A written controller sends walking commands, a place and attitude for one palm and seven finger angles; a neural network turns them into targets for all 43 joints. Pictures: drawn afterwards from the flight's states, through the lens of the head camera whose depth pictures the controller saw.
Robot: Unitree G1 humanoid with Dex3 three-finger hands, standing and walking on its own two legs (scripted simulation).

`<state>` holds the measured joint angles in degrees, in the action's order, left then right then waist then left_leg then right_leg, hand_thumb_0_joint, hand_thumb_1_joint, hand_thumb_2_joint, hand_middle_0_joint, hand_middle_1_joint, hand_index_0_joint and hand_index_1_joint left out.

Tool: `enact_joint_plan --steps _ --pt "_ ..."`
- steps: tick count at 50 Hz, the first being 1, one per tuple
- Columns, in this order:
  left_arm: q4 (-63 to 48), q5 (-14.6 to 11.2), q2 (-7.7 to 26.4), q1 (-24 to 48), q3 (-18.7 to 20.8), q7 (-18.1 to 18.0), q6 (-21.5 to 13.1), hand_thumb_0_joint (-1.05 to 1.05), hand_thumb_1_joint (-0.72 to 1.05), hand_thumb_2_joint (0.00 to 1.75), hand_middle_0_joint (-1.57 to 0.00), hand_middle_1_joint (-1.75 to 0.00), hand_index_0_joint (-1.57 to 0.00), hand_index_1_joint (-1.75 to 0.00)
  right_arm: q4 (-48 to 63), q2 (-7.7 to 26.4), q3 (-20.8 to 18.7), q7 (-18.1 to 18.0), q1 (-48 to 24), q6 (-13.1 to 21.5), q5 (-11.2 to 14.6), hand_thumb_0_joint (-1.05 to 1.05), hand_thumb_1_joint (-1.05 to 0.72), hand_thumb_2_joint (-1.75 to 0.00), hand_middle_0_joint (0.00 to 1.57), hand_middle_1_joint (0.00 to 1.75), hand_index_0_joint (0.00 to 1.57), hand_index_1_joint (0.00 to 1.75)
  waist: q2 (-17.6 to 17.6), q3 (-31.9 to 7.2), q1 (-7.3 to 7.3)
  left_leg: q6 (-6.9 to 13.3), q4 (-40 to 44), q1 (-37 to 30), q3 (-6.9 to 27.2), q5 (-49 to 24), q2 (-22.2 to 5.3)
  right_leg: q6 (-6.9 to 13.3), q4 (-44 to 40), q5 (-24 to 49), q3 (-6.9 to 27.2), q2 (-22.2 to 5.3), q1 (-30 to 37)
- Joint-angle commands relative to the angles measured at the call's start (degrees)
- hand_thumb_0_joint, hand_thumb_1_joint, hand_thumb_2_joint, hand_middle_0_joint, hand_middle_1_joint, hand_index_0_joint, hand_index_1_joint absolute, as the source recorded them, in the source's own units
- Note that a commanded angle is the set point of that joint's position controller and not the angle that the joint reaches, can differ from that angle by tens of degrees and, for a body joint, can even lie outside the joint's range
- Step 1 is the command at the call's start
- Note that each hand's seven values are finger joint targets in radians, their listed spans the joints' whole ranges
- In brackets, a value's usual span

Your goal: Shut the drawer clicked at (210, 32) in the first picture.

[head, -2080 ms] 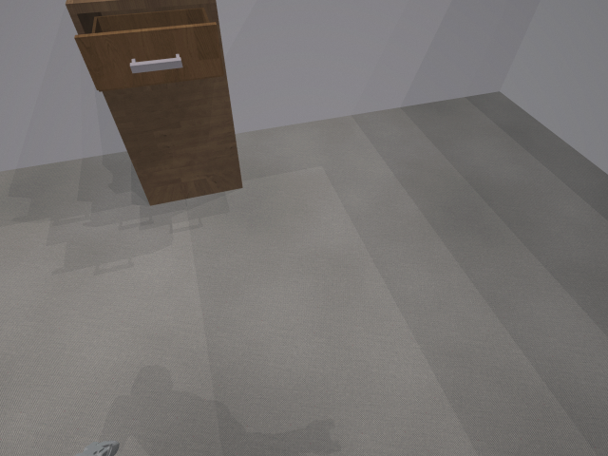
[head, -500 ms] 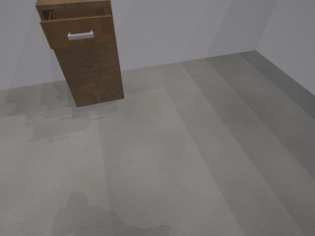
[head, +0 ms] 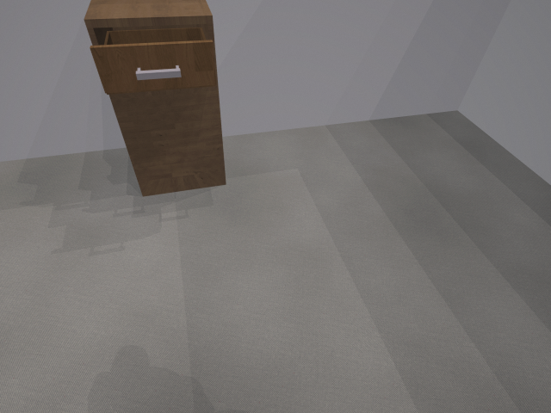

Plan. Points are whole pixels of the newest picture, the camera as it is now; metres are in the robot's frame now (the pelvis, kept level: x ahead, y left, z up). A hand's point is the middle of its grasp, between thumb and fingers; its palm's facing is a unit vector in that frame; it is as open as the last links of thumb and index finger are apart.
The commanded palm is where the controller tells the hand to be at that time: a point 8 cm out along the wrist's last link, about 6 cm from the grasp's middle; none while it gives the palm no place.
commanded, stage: walk to a spot facing it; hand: left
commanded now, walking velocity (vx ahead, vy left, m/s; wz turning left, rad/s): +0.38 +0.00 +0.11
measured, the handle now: (158, 71) +1.13 +0.46 -0.03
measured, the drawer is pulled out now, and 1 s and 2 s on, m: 0.17 0.17 0.17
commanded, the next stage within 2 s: turn to face it in 0.90 s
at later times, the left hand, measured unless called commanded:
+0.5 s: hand (197, 335) +0.30 +0.17 -0.18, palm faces -0.04 -0.98 -0.20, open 7.3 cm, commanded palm none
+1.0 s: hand (193, 323) +0.34 +0.19 -0.20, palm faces +0.22 -0.96 -0.15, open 7.4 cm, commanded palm none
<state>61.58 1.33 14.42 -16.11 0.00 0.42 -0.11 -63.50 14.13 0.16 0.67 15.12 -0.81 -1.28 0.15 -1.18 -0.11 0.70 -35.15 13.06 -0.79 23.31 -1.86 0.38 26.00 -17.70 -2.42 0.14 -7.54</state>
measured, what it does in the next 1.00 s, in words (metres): walks ahead: right foot, then left foot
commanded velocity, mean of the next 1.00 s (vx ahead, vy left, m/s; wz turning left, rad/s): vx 0.34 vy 0.00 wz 0.13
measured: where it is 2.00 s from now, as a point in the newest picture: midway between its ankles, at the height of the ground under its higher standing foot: (263, 324)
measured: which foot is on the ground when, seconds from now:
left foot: down 0.00-0.50, up 0.52-0.90, down 0.92-1.00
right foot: down 0.00-0.06, up 0.08-0.48, down 0.50-0.94, up 0.96-1.00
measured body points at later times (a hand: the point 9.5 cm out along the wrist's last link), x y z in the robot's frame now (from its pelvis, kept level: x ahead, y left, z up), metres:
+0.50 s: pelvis +0.20 -0.02 -0.02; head +0.24 -0.02 +0.43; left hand +0.31 +0.22 -0.16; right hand +0.03 -0.19 -0.16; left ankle +0.00 +0.11 -0.73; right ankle +0.31 -0.12 -0.74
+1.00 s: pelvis +0.42 +0.02 -0.02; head +0.43 +0.05 +0.43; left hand +0.33 +0.24 -0.18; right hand +0.56 -0.20 -0.14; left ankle +0.47 +0.11 -0.74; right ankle +0.33 -0.12 -0.68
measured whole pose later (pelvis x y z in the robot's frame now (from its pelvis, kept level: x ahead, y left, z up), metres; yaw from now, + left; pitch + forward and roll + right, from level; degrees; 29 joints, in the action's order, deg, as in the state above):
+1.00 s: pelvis +0.42 +0.02 -0.02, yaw +9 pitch -2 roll -1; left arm 64.0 1.2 11.1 -21.6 2.3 0.0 -1.1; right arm -55.3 9.7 -2.4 1.1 8.0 3.5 -1.6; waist 2.2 3.9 1.6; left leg 3.8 -38.3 21.6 -9.0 14.6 -3.6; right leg -0.2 58.8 -29.0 -7.8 -5.2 -14.0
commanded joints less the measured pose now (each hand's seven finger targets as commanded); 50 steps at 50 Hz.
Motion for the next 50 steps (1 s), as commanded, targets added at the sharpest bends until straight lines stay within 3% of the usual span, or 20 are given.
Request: enact_joint_plan --steps 1,2,3,4,7,10,19,23,24,25,26,28,31,35,41,44,45,46,47,50 --pt "-2.46 -0.21 9.12 -1.60 3.31 -0.83 -1.45 0.00 0.90 0.90 -0.20 -0.30 -0.20 -0.30 3.19 3.34 -1.81 -0.21 3.91 2.83 0.27 0.00 -0.90 -0.90 0.20 0.30 0.20 0.30 2.78 7.56 -2.16 1.10 6.09 -0.86 -2.69 -1.46 -1.61 7.36 -7.74 -12.03 10.77 -13.96 -9.22" --pt "-3.10 -0.40 6.41 -0.75 2.97 -0.53 -1.20 0.00 0.90 0.90 -0.20 -0.30 -0.20 -0.30 1.36 4.18 -2.11 -0.54 9.39 3.16 0.13 0.00 -0.90 -0.90 0.20 0.30 0.20 0.30 -2.81 7.87 -3.96 2.42 12.23 -7.79 2.99 0.81 -3.40 4.64 0.74 -11.07 4.85 -8.17 -15.89" --pt "-4.52 -0.53 2.50 0.73 2.32 -0.11 -1.20 0.00 0.90 0.90 -0.20 -0.30 -0.20 -0.30 -0.79 8.51 -3.35 -1.02 16.55 3.62 -0.56 0.00 -0.90 -0.90 0.20 0.30 0.20 0.30 -15.59 7.63 -6.26 6.76 21.31 -13.15 19.11 6.76 -14.00 1.20 18.34 -9.71 -3.77 -1.34 -24.66" --pt "-7.08 0.02 2.00 5.88 1.96 -0.51 -1.68 0.00 0.90 0.90 -0.20 -0.30 -0.20 -0.30 -2.05 9.27 -3.70 -1.61 21.55 3.85 -0.55 0.00 -0.90 -0.90 0.20 0.30 0.20 0.30 -18.19 10.66 -7.53 9.98 27.29 -14.04 30.28 3.98 -19.46 0.83 30.24 -15.42 -2.18 0.15 -32.92" --pt "-5.90 0.16 1.14 5.88 2.54 0.37 -2.42 0.00 0.90 0.90 -0.20 -0.30 -0.20 -0.30 -0.59 4.08 -2.52 -2.37 16.68 4.92 0.13 0.00 -0.90 -0.90 0.20 0.30 0.20 0.30 -3.34 11.17 -3.80 12.63 25.50 -12.54 22.72 -9.43 -19.03 0.67 38.42 -6.15 2.58 -6.56 -35.38" --pt "-4.50 0.17 -1.25 2.91 2.52 0.86 -1.68 0.00 0.90 0.90 -0.20 -0.30 -0.20 -0.30 -1.36 1.80 -2.26 -2.81 15.75 6.07 0.47 0.00 -0.90 -0.90 0.20 0.30 0.20 0.30 -6.49 8.52 -1.54 10.56 25.12 -11.69 11.40 -18.80 -13.63 -0.98 36.02 0.48 0.25 -7.23 -31.79" --pt "-8.07 -0.33 -3.73 13.64 2.86 1.30 -1.95 0.00 0.90 0.90 -0.20 -0.30 -0.20 -0.30 -4.51 0.01 -2.62 -3.09 19.82 6.10 -0.11 0.00 -0.90 -0.90 0.20 0.30 0.20 0.30 -7.73 11.15 -3.28 8.34 24.15 -11.14 2.17 -32.95 -11.91 0.35 13.61 7.69 -5.87 -4.23 -23.35" --pt "-2.92 0.28 0.88 -5.81 4.56 0.62 -3.30 0.00 0.90 0.90 -0.20 -0.30 -0.20 -0.30 -3.91 2.09 -3.40 -2.85 16.18 5.75 0.40 0.00 -0.90 -0.90 0.20 0.30 0.20 0.30 -4.14 0.35 6.29 4.67 -0.99 -7.37 -1.53 -47.51 -9.58 3.38 5.73 9.11 -6.36 -0.88 3.95" --pt "-0.68 0.93 6.63 -14.68 6.05 -0.20 -4.27 0.00 0.90 0.90 -0.20 -0.30 -0.20 -0.30 -2.78 -0.16 -3.09 -2.06 17.56 5.79 1.05 0.00 -0.90 -0.90 0.20 0.30 0.20 0.30 5.70 -7.23 9.25 2.58 -19.46 6.16 -3.56 -29.83 -5.17 7.13 2.88 5.61 7.73 -13.13 19.99" --pt "0.55 0.21 12.40 -18.98 7.17 -0.91 -4.13 0.00 0.90 0.90 -0.20 -0.30 -0.20 -0.30 -0.72 -3.46 -2.63 -1.94 18.91 5.97 1.44 0.00 -0.90 -0.90 0.20 0.30 0.20 0.30 15.04 -12.69 7.59 1.14 -39.93 18.62 -2.75 7.23 2.33 12.99 -6.03 6.29 33.86 -29.12 24.83" --pt "-0.31 -0.72 11.12 -15.10 7.18 -1.11 -3.80 0.00 0.90 0.90 -0.20 -0.30 -0.20 -0.30 0.52 -2.48 -3.05 -1.78 13.45 5.46 1.74 0.00 -0.90 -0.90 0.20 0.30 0.20 0.30 9.26 -10.00 7.84 2.64 -46.56 19.95 2.45 6.21 -1.00 14.16 -10.65 -4.10 34.67 -29.49 18.40" --pt "-2.22 -0.18 4.64 -5.19 5.10 -1.50 -3.91 0.00 0.90 0.90 -0.20 -0.30 -0.20 -0.30 2.24 -3.72 -3.41 -1.12 6.54 4.81 0.51 0.00 -0.90 -0.90 0.20 0.30 0.20 0.30 2.39 3.31 3.88 2.43 -45.49 22.93 3.02 -2.42 -5.95 11.03 -12.31 -5.92 22.07 -25.04 0.24" --pt "-2.59 0.44 -0.01 -0.87 3.45 -1.65 -4.71 0.00 0.90 0.90 -0.20 -0.30 -0.20 -0.30 0.86 -5.69 -3.28 -0.55 11.17 2.57 -0.28 0.00 -0.90 -0.90 0.20 0.30 0.20 0.30 4.30 3.74 -1.57 0.87 -36.89 16.59 1.47 -6.14 -7.02 7.07 -14.38 -0.01 7.02 -19.57 -9.70" --pt "-3.06 0.44 0.16 -0.59 3.56 -1.47 -4.95 0.00 0.90 0.90 -0.20 -0.30 -0.20 -0.30 4.23 -5.51 -3.51 0.42 5.49 1.44 -0.30 0.00 -0.90 -0.90 0.20 0.30 0.20 0.30 5.77 7.58 -2.32 -1.11 -23.74 16.69 -1.81 -11.12 -7.91 6.90 -17.41 0.69 -0.49 -17.62 -13.48" --pt "-1.60 0.47 3.43 -5.17 3.75 -1.26 -4.74 0.00 0.90 0.90 -0.20 -0.30 -0.20 -0.30 8.96 -3.72 -3.32 1.84 -5.08 2.78 -0.14 0.00 -0.90 -0.90 0.20 0.30 0.20 0.30 3.12 7.55 0.90 0.33 -6.09 13.96 -5.92 -11.76 -5.22 6.59 -13.33 8.09 -2.64 -18.29 -2.92" --pt "-1.43 0.16 4.58 -5.34 4.06 -1.20 -4.22 0.00 0.90 0.90 -0.20 -0.30 -0.20 -0.30 7.98 -1.36 -3.72 1.34 -0.45 3.26 -0.47 0.00 -0.90 -0.90 0.20 0.30 0.20 0.30 1.68 5.80 -2.12 1.64 0.42 2.12 -9.28 -11.07 -1.72 5.12 -3.01 18.50 -6.91 -16.82 -2.97" --pt "-1.46 -0.14 3.87 -5.60 3.84 -1.12 -4.00 0.00 0.90 0.90 -0.20 -0.30 -0.20 -0.30 6.11 1.13 -4.42 0.90 6.30 3.60 -0.78 0.00 -0.90 -0.90 0.20 0.30 0.20 0.30 -2.30 1.83 -5.02 2.75 4.83 -8.72 -7.65 -11.80 -1.70 3.48 9.34 22.39 -9.85 -14.05 -5.85" --pt "-2.74 -0.60 0.75 -7.14 3.54 -0.64 -3.78 0.00 0.90 0.90 -0.20 -0.30 -0.20 -0.30 4.72 8.19 -6.02 0.16 13.79 3.99 -1.41 0.00 -0.90 -0.90 0.20 0.30 0.20 0.30 -16.01 -3.97 -7.21 7.37 11.16 -20.14 11.76 -11.90 -13.86 0.04 28.22 7.53 -12.30 -6.79 -17.16" --pt "-5.63 -0.66 0.11 -4.44 3.01 -0.42 -4.04 0.00 0.90 0.90 -0.20 -0.30 -0.20 -0.30 3.96 11.73 -6.34 -0.60 17.67 3.64 -0.62 0.00 -0.90 -0.90 0.20 0.30 0.20 0.30 -19.06 -4.63 -7.56 13.08 18.47 -23.60 27.22 -18.69 -23.74 -0.89 42.46 -16.57 -7.61 -2.01 -27.59" --pt "-4.27 -0.18 -0.04 -0.81 3.47 -0.39 -3.23 0.00 0.90 0.90 -0.20 -0.30 -0.20 -0.30 5.78 5.16 -4.50 -1.76 6.11 4.30 0.07 0.00 -0.90 -0.90 0.20 0.30 0.20 0.30 -6.29 1.84 -3.30 10.79 20.71 -10.22 16.79 -16.32 -20.15 -0.57 48.17 -6.07 0.95 -8.32 -30.41"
